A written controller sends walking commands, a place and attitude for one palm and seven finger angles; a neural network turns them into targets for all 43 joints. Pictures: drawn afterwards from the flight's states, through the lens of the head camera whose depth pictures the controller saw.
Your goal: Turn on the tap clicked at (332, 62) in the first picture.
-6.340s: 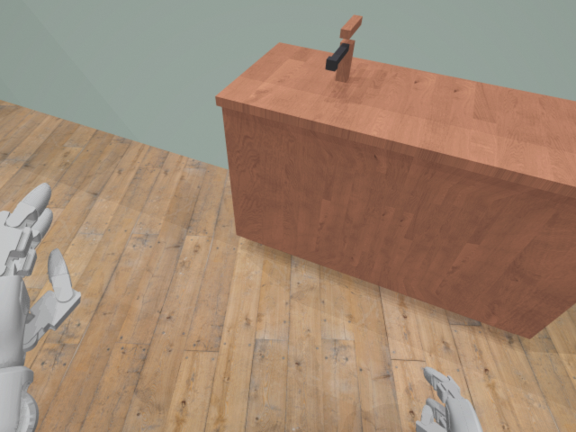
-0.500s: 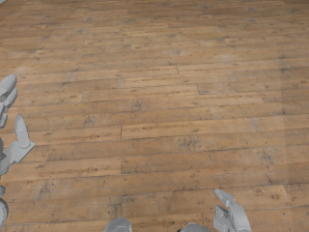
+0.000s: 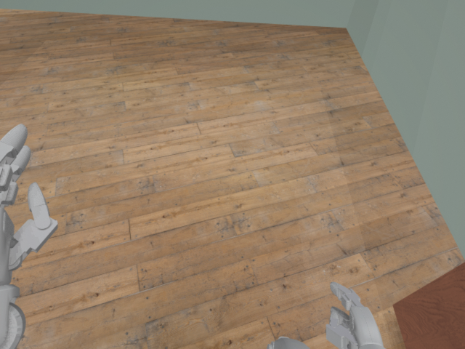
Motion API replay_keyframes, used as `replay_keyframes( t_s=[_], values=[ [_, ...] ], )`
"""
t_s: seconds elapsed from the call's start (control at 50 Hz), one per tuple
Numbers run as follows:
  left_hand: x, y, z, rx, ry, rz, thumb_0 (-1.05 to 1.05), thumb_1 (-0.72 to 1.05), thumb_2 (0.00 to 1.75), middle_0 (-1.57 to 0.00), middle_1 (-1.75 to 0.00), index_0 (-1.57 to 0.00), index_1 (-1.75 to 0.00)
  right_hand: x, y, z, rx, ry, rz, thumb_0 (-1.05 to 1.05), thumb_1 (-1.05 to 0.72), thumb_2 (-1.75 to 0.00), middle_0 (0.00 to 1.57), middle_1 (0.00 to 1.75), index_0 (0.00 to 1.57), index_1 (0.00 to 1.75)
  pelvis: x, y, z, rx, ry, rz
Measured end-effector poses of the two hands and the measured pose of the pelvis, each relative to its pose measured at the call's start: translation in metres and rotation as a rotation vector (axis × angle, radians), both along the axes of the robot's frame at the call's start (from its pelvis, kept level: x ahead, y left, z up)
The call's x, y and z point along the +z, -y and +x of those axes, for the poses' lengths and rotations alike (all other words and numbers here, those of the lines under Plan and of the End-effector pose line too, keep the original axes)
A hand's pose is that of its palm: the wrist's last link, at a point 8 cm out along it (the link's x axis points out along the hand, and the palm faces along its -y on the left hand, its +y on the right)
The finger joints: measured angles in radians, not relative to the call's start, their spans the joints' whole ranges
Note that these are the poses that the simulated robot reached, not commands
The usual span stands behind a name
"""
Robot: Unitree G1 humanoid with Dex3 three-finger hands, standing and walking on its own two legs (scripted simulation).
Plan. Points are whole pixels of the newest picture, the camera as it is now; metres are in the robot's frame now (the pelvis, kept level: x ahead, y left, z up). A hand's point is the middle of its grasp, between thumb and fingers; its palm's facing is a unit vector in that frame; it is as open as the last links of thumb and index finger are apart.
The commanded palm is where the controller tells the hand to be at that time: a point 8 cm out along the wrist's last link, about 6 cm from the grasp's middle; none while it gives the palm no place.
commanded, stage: turn to face it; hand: left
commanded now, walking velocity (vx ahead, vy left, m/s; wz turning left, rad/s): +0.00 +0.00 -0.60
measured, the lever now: out of the picture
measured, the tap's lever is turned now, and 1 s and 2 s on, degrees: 0 0 0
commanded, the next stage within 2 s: none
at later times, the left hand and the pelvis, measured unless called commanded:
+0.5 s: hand (158, 226) +0.23 +0.13 +0.17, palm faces +0.13 -0.88 -0.46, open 7.4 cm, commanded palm +0.18 +0.18 +0.18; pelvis -0.05 -0.05 -0.01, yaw -17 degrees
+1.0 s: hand (292, 275) +0.19 -0.04 +0.16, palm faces -0.21 -0.81 -0.55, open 7.4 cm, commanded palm +0.16 +0.05 +0.18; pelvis -0.13 -0.09 +0.00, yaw -35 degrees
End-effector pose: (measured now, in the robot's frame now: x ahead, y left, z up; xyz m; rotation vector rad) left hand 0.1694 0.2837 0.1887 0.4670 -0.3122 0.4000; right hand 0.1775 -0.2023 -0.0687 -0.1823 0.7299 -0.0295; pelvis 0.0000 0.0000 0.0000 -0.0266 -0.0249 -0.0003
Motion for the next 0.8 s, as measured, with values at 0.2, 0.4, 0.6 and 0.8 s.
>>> replay_keyframes(
  t_s=[0.2, 0.4, 0.6, 0.8],
  values=[
    [-0.006, 0.086, 0.034, -0.187, -0.081, 0.125, 0.01, 0.89, 0.90, -0.21, -0.30, -0.21, -0.30, -0.049, 0.055, -0.068, -0.115, -0.094, 0.093, 0.01, -0.90, -0.90, 0.21, 0.30, 0.21, 0.30, -0.016, 0.046, -0.028, -0.123, -0.016, 0.000],
    [0.003, 0.115, 0.030, -0.324, -0.112, 0.151, 0.01, 0.89, 0.90, -0.22, -0.30, -0.22, -0.30, -0.024, 0.139, -0.143, -0.374, -0.185, -0.084, 0.01, -0.91, -0.90, 0.20, 0.30, 0.20, 0.30, -0.005, 0.052, -0.044, -0.240, -0.031, 0.037],
    [-0.005, 0.121, 0.034, -0.368, -0.011, 0.033, 0.01, 0.89, 0.90, -0.21, -0.30, -0.21, -0.30, 0.002, 0.126, -0.163, -0.432, -0.048, -0.095, 0.01, -0.91, -0.90, 0.20, 0.30, 0.20, 0.30, -0.004, 0.045, -0.061, -0.366, -0.005, 0.023],
    [-0.001, 0.209, 0.031, -0.544, -0.045, 0.119, 0.01, 0.89, 0.90, -0.21, -0.30, -0.21, -0.30, -0.026, 0.114, -0.208, -0.468, 0.006, 0.109, 0.01, -0.90, -0.90, 0.21, 0.30, 0.21, 0.30, -0.010, 0.078, -0.096, -0.505, -0.022, 0.013]
  ],
)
